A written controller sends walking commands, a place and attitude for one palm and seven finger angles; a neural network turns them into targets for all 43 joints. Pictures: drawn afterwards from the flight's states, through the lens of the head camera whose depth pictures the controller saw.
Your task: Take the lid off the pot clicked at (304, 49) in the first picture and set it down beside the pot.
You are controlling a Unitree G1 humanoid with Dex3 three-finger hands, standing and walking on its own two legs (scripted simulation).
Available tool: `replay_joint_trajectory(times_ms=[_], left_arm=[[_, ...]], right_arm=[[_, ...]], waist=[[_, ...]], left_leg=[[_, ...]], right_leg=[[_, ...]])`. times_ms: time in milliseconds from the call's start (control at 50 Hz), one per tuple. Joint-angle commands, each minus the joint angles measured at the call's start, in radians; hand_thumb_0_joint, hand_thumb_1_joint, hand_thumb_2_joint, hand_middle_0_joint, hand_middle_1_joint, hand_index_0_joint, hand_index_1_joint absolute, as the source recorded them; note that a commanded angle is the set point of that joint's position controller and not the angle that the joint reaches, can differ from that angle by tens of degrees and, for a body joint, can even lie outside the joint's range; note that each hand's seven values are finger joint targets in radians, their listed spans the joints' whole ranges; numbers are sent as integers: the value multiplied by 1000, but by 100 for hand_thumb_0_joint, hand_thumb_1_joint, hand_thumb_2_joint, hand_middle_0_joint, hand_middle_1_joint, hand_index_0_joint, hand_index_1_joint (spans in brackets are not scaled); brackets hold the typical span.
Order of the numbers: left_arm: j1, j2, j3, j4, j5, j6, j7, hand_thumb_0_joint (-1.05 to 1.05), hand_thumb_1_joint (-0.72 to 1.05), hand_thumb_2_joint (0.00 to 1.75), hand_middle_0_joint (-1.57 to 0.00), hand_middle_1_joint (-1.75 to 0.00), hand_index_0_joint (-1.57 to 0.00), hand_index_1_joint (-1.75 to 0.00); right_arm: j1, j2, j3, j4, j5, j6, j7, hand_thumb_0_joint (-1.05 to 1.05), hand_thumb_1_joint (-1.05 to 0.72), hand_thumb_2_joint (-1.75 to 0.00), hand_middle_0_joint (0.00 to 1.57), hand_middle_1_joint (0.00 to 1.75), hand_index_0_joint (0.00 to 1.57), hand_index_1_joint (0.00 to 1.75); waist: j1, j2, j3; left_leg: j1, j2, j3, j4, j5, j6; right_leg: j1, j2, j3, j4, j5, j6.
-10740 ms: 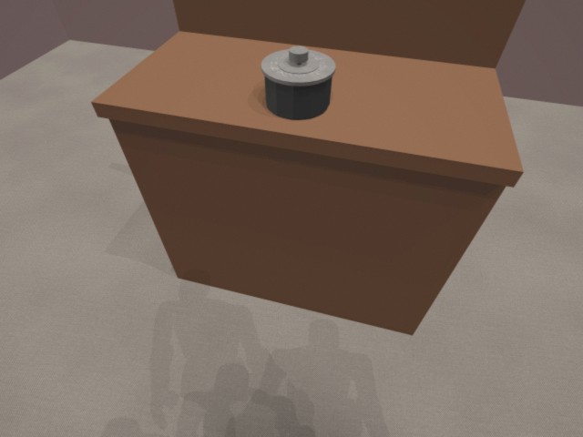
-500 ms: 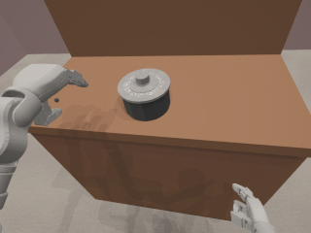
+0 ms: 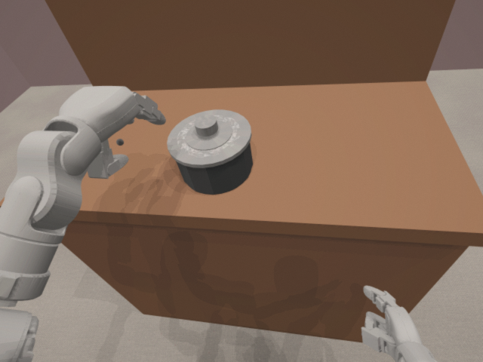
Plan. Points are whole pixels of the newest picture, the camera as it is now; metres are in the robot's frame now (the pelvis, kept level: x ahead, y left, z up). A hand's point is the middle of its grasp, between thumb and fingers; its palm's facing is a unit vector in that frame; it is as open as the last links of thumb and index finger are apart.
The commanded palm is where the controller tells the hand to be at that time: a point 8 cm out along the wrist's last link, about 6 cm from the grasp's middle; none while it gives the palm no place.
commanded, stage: move the open hand above the knob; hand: left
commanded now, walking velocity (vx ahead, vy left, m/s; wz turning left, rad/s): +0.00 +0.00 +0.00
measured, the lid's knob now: (206, 125) +0.48 +0.10 +0.15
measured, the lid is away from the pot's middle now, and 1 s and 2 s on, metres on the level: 0.00 0.00 0.00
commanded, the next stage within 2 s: lower the open fingers around the knob in 1.80 s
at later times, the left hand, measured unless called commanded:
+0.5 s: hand (153, 120) +0.41 +0.16 +0.22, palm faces -0.09 +0.00 -1.00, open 10.1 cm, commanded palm +0.38 +0.16 +0.29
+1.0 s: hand (191, 100) +0.46 +0.11 +0.22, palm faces -0.09 -0.01 -1.00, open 10.1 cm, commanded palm +0.43 +0.11 +0.29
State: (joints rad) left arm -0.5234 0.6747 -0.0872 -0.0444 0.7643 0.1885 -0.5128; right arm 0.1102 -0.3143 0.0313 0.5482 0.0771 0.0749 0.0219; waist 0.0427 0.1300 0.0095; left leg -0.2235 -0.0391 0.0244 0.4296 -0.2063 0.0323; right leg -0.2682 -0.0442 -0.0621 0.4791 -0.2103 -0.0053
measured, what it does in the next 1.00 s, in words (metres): stands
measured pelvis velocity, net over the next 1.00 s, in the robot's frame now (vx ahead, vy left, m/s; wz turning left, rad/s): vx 0.02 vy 0.01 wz -0.01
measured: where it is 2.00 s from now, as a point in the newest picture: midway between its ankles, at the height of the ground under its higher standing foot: outside the picture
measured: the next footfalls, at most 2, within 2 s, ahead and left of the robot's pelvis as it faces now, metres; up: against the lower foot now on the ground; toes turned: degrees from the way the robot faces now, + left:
none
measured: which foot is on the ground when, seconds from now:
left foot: down 0.00-1.00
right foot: down 0.00-1.00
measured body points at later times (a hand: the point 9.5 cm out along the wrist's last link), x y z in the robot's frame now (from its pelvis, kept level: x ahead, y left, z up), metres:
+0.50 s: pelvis +0.01 +0.00 +0.00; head +0.02 -0.05 +0.45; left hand +0.41 +0.16 +0.28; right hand +0.20 -0.22 -0.11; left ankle +0.01 +0.10 -0.74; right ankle +0.03 -0.11 -0.74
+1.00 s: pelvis +0.02 +0.01 +0.00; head +0.03 -0.04 +0.45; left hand +0.45 +0.11 +0.28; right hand +0.19 -0.23 -0.12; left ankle +0.01 +0.10 -0.74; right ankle +0.03 -0.11 -0.74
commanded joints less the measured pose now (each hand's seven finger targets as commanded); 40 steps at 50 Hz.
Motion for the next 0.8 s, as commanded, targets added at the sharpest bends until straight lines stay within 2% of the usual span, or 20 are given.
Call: replay_joint_trajectory(times_ms=[0,40,60,80,120,160,200,260,320,400,460,500,540,560,620,640,660,720,740,780], left_arm=[[-404,263,180,-99,34,25,44,0,-39,163,-85,-8,-85,-8],[-397,283,212,-97,19,22,53,0,-39,163,-85,-8,-85,-8],[-418,251,168,-70,33,31,44,0,-39,163,-85,-8,-85,-8],[-439,238,151,-43,34,37,43,0,-39,163,-85,-8,-85,-8],[-489,171,81,-76,30,37,41,0,-39,163,-85,-8,-85,-8],[-521,192,89,-78,40,36,45,0,-39,163,-85,-8,-85,-8],[-570,179,70,-49,46,45,49,0,-39,163,-85,-8,-85,-8],[-639,197,82,-37,56,46,59,0,-39,163,-85,-8,-85,-8],[-609,173,71,65,65,68,61,0,-39,163,-85,-8,-85,-8],[-662,95,-1,58,67,71,59,0,-39,163,-85,-8,-85,-8],[-699,142,34,47,76,72,64,0,-39,163,-85,-8,-85,-8],[-753,102,-4,104,85,85,67,0,-39,163,-85,-8,-85,-8],[-733,131,35,96,65,77,82,0,-39,163,-85,-8,-85,-8],[-782,106,1,73,86,82,78,0,-39,163,-85,-8,-85,-8],[-753,48,-40,182,92,108,80,0,-39,163,-85,-8,-85,-8],[-737,43,-29,186,65,98,88,0,-39,163,-85,-8,-85,-8],[-797,26,-63,133,88,100,85,0,-39,163,-85,-8,-85,-8],[-818,65,-26,157,101,112,96,0,-39,163,-85,-8,-85,-8],[-810,83,1,152,79,103,106,0,-39,163,-85,-8,-85,-8],[-853,41,-46,162,105,115,102,0,-39,163,-85,-8,-85,-8]], right_arm=[[-147,-74,-27,-168,1,-41,4,0,-90,-90,20,30,20,30],[-147,-86,-32,-172,6,-44,7,0,-90,-90,20,30,20,30],[-150,-68,-22,-172,2,-33,5,0,-90,-90,20,30,20,30],[-151,-70,-24,-168,6,-29,3,0,-90,-90,20,30,20,30],[-165,-64,-22,-172,9,-31,2,0,-90,-90,20,30,20,30],[-156,-60,-19,-173,7,-36,1,0,-90,-90,20,30,20,30],[-159,-62,-20,-161,8,-34,-3,0,-90,-90,20,30,20,30],[-140,-56,-18,-155,3,-42,-3,0,-90,-90,20,30,20,30],[-136,-64,-21,-137,3,-33,-6,0,-90,-90,20,30,20,30],[-150,-56,-21,-151,8,-30,0,0,-90,-90,20,30,20,30],[-135,-58,-21,-152,4,-32,1,0,-90,-90,20,30,20,30],[-128,-59,-21,-133,6,-30,-2,0,-90,-90,20,30,20,30],[-116,-72,-31,-135,7,-36,2,0,-90,-90,20,30,20,30],[-119,-54,-21,-137,2,-36,3,0,-90,-90,20,30,20,30],[-113,-59,-21,-119,6,-24,3,0,-90,-90,20,30,20,30],[-99,-72,-32,-118,10,-24,7,0,-90,-90,20,30,20,30],[-112,-56,-23,-127,7,-25,7,0,-90,-90,20,30,20,30],[-113,-57,-25,-123,3,-28,7,0,-90,-90,20,30,20,30],[-99,-73,-33,-115,3,-26,10,0,-90,-90,20,30,20,30],[-107,-52,-24,-121,2,-26,7,0,-90,-90,20,30,20,30]], waist=[[2,-122,-305],[-2,-138,-317],[3,-141,-330],[-5,-156,-283],[-14,-118,-295],[-12,-113,-362],[-21,-112,-312],[-17,-114,-387],[-17,-142,-318],[-30,-146,-322],[-24,-133,-395],[-38,-136,-338],[-35,-125,-377],[-29,-121,-418],[-41,-158,-331],[-48,-168,-325],[-42,-150,-382],[-35,-153,-396],[-39,-151,-406],[-43,-165,-414]], left_leg=[[60,-11,-30,-39,209,18],[76,-14,-32,-12,217,23],[51,-15,-22,-34,199,20],[38,-10,-23,-40,166,18],[65,-13,-28,-43,152,19],[86,-17,-28,-35,173,22],[76,-12,-36,-42,154,19],[96,-17,-41,-40,188,21],[60,-13,-33,-44,173,20],[68,-13,-31,-44,160,22],[92,-14,-32,-42,203,24],[77,-10,-35,-46,185,20],[106,-13,-43,-23,226,25],[107,-14,-38,-41,245,22],[73,-6,-31,-47,217,18],[84,-5,-37,-32,218,21],[99,-8,-31,-48,223,21],[95,-8,-37,-38,259,23],[103,-9,-40,-25,271,25],[94,-8,-31,-35,277,23]], right_leg=[[145,17,20,-44,202,-16],[140,22,27,-40,220,-22],[163,18,27,-42,198,-16],[133,15,21,-49,168,-13],[111,18,17,-47,141,-15],[141,22,24,-37,157,-17],[111,21,16,-41,140,-19],[155,25,23,-32,169,-22],[130,18,20,-40,169,-23],[119,20,17,-36,158,-22],[162,23,26,-29,199,-25],[124,22,15,-31,182,-25],[135,21,22,-25,215,-32],[166,26,21,-19,230,-29],[119,25,11,-25,214,-28],[107,23,12,-31,214,-31],[134,28,15,-26,213,-28],[153,25,18,-13,250,-33],[161,20,21,-17,272,-34],[168,24,20,-12,282,-30]])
